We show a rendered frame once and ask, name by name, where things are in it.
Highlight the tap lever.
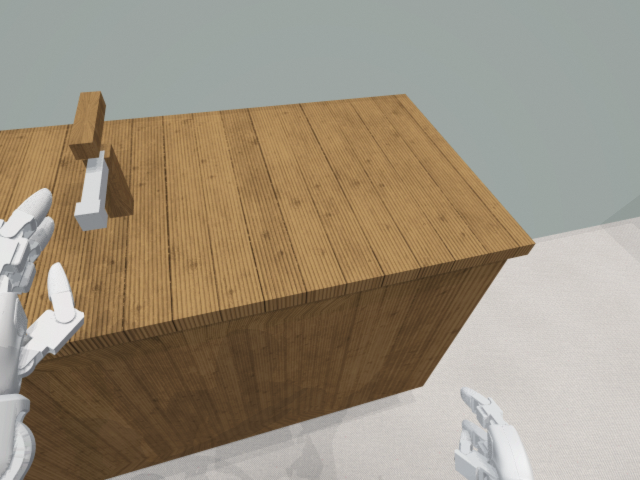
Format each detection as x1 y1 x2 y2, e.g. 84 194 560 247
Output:
74 150 109 231

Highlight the robot left forearm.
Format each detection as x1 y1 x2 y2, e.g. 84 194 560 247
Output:
0 394 36 480

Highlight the counter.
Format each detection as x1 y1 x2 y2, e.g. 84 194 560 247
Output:
0 91 536 480

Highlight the right robot hand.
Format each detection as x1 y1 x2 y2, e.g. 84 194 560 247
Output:
454 387 535 480

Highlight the left robot hand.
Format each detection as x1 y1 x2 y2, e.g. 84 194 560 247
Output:
0 188 84 395

